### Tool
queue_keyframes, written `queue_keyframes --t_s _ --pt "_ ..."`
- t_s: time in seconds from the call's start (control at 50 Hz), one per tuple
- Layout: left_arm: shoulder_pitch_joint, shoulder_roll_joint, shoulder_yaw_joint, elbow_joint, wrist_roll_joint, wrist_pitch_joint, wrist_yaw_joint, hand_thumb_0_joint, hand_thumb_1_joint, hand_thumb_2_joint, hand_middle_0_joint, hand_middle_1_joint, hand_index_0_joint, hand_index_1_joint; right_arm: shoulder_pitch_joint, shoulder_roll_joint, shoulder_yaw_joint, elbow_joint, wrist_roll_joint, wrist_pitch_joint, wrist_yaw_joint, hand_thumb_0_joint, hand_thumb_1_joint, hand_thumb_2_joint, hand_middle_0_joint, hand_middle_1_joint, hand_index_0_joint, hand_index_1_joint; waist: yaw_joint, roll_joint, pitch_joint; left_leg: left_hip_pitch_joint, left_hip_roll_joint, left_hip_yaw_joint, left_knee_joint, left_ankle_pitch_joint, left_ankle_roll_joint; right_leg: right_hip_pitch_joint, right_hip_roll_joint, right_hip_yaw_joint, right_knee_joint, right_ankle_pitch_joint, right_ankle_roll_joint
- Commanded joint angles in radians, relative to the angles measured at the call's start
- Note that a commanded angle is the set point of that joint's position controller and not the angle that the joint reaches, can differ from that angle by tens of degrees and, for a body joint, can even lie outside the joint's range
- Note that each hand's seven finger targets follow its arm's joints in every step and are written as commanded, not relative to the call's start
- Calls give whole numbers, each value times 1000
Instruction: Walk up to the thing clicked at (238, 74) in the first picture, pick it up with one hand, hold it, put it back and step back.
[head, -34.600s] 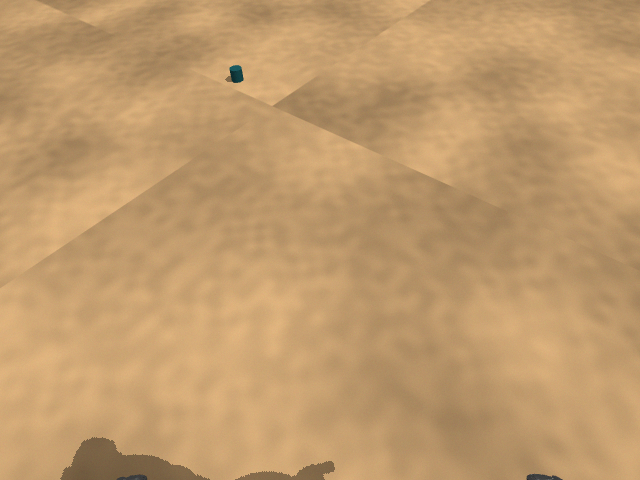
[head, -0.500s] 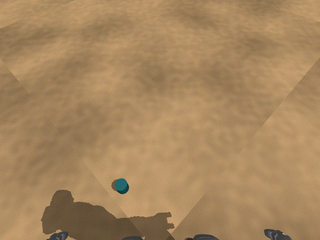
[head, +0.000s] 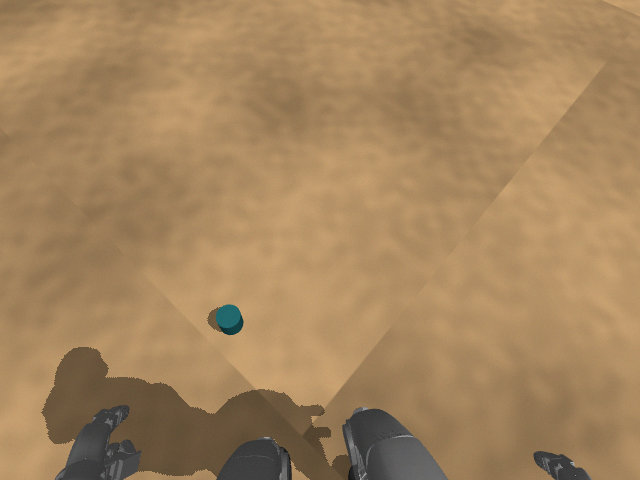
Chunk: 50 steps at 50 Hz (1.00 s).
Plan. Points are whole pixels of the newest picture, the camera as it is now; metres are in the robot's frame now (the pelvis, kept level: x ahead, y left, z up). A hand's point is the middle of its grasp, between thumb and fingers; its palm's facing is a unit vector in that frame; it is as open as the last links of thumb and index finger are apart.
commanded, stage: step back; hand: left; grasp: from above
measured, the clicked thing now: (230, 319) +0.52 +0.24 -0.73
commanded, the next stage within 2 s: none
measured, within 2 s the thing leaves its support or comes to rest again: neither
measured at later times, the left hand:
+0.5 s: hand out of the picture +0.02 +0.25 -0.14, palm faces -0.01 -0.92 -0.40, open 7.3 cm
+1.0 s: hand out of the picture -0.19 +0.23 -0.15, palm faces -0.05 -0.91 -0.40, open 7.3 cm
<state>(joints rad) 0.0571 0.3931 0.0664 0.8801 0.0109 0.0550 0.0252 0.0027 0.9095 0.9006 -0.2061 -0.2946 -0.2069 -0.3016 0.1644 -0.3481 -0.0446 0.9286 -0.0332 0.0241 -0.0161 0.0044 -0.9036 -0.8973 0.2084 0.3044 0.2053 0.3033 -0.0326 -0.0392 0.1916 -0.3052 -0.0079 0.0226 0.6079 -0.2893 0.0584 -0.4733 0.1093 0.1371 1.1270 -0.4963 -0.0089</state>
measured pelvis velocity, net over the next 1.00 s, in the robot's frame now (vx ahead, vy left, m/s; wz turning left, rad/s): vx -0.29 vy -0.04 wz -0.05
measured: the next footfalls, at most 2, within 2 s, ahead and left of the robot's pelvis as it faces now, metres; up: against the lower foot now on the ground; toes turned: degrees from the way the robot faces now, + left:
right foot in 0.18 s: -0.02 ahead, -0.14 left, +0.00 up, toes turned +0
left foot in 0.52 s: -0.12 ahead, +0.11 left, +0.00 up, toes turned -3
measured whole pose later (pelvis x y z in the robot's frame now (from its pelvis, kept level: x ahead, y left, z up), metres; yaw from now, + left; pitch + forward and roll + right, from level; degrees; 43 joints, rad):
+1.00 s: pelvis -0.29 -0.04 -0.01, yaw -3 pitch -4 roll -2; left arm 0.20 0.36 0.08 0.85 0.03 0.05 -0.01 0.00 0.91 0.90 -0.21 -0.29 -0.21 -0.30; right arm 0.10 -0.42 -0.06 0.82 -0.01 0.05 -0.03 0.00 -0.90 -0.90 0.21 0.30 0.20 0.30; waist 0.01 0.06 0.18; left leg -0.49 0.01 -0.11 0.85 -0.41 -0.01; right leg -0.26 0.03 0.03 0.69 -0.36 0.00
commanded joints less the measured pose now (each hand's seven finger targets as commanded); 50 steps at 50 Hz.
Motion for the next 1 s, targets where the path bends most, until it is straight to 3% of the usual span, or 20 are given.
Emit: queue_keyframes --t_s 0.0,0.1,0.16,0.18,0.22,0.32,0.42,0.5,0.52,0.54,0.56,0.58,0.64,0.76,0.88,0.9,0.92,0.94,0.96,0.98 --pt "21 170 52 -95 7 -25 6 0 900 900 -200 -300 -200 -300 37 -264 -76 -98 11 -23 -28 0 -900 -900 200 300 200 300 -15 146 -259 341 271 -271 -85 649 186 -71 -40 8 -103 -8 30" --pt "91 162 58 -83 7 -37 -5 0 900 900 -200 -300 -200 -300 6 -287 -74 -124 13 -14 -20 0 -900 -900 200 300 200 300 1 185 -280 251 246 -228 -55 503 154 109 -82 -81 -427 51 10" --pt "186 154 61 -41 17 -45 -3 0 900 900 -200 -300 -200 -300 -51 -282 -69 -134 27 -3 -11 0 -900 -900 200 300 200 300 55 149 -297 109 209 -184 11 325 90 313 -92 -108 -706 329 -28" --pt "187 206 74 -46 26 -50 -3 0 900 900 -200 -300 -200 -300 -53 -256 -63 -141 35 -3 -7 0 -900 -900 200 300 200 300 49 50 -311 -21 150 -152 62 200 39 386 -181 43 -668 431 -67" --pt "83 342 99 -100 28 -43 -8 0 900 900 -200 -300 -200 -300 -77 -226 -65 -142 37 6 -16 0 -900 -900 200 300 200 300 77 -269 -191 -106 -83 -70 442 -337 -57 127 -502 426 -812 432 -328" --pt "-15 208 76 -156 24 -47 3 0 900 900 -200 -300 -200 -300 30 -224 -49 -85 43 1 -9 0 -900 -900 200 300 200 300 16 -118 -127 -129 -118 -160 588 -215 -71 141 -319 112 -722 572 -214" --pt "74 195 73 -170 31 -32 8 0 900 900 -200 -300 -200 -300 40 -213 -37 -115 35 -19 -15 0 -900 -900 200 300 200 300 63 -141 -258 -147 -28 -93 156 -226 -80 457 -316 93 -606 685 -193" --pt "77 194 58 -189 1 -1 -7 0 900 900 -200 -300 -200 -300 95 -221 -61 -98 3 -38 -17 0 -900 -900 200 300 200 300 36 -109 -289 114 9 -73 -270 194 -54 312 -248 36 -435 593 -101" --pt "102 153 49 -196 -1 4 -10 0 900 900 -200 -300 -200 -300 82 -294 -81 -109 -13 -40 -17 0 -900 -900 200 300 200 300 49 61 -291 219 172 -295 -268 270 -6 114 -164 -15 -342 345 -54" --pt "56 146 48 -210 -2 0 -4 0 900 900 -200 -300 -200 -300 27 -396 -98 -128 -14 -34 -6 0 -900 -900 200 300 200 300 36 272 -243 181 349 -506 -276 403 115 -45 -6 -85 -212 -75 -14" --pt "-12 189 68 -209 14 -2 10 0 900 900 -200 -300 -200 -300 30 -430 -107 -140 -8 -34 -7 0 -900 -900 200 300 200 300 -36 301 -219 30 445 -616 -298 375 243 22 -29 34 -33 -162 -1" --pt "-18 215 71 -196 17 -2 9 0 900 900 -200 -300 -200 -300 -4 -393 -102 -137 -6 -39 -15 0 -900 -900 200 300 200 300 -12 246 -177 -13 434 -571 -291 358 253 28 -51 77 64 -118 -4" --pt "131 186 71 -138 -7 -1 -5 0 900 900 -200 -300 -200 -300 -93 -275 -67 -162 -2 -39 -22 0 -900 -900 200 300 200 300 83 160 -178 106 231 -225 -194 498 127 -53 8 72 152 20 -15" --pt "103 163 69 -160 9 -17 -9 0 900 900 -200 -300 -200 -300 23 -277 -75 -162 7 -29 -24 0 -900 -900 200 300 200 300 0 189 -221 262 256 -242 -124 480 200 -33 -40 5 -109 -19 49" --pt "250 159 74 -68 16 -32 -15 0 900 900 -200 -300 -200 -300 -63 -306 -76 -194 16 5 -12 0 -900 -900 200 300 200 300 63 229 -282 68 196 -189 -3 309 99 320 -79 -135 -722 268 -5" --pt "248 190 82 -64 26 -36 -16 0 900 900 -200 -300 -200 -300 -53 -277 -68 -193 26 9 -11 0 -900 -900 200 300 200 300 54 186 -287 -33 147 -187 31 176 50 382 -107 -77 -718 301 -22" --pt "251 260 102 -74 40 -40 -20 0 900 900 -200 -300 -200 -300 -40 -244 -58 -205 33 9 -10 0 -900 -900 200 300 200 300 57 -29 -255 -217 14 -166 173 -43 -10 397 -254 182 -740 249 -78" --pt "164 360 119 -117 33 -32 -22 0 900 900 -200 -300 -200 -300 -75 -225 -62 -220 35 9 -25 0 -900 -900 200 300 200 300 89 -237 -206 -196 -96 -107 421 -309 -58 128 -481 396 -843 175 -255" --pt "73 384 120 -154 36 -33 -16 0 900 900 -200 -300 -200 -300 -58 -275 -86 -205 30 13 -31 0 -900 -900 200 300 200 300 71 -252 -122 -109 -38 -182 572 -329 -71 -92 -548 481 -895 107 -300" --pt "10 332 105 -169 36 -35 -11 0 900 900 -200 -300 -200 -300 -11 -290 -84 -174 36 11 -20 0 -900 -900 200 300 200 300 29 -214 -98 -61 -30 -197 591 -271 -61 -127 -511 385 -879 122 -267"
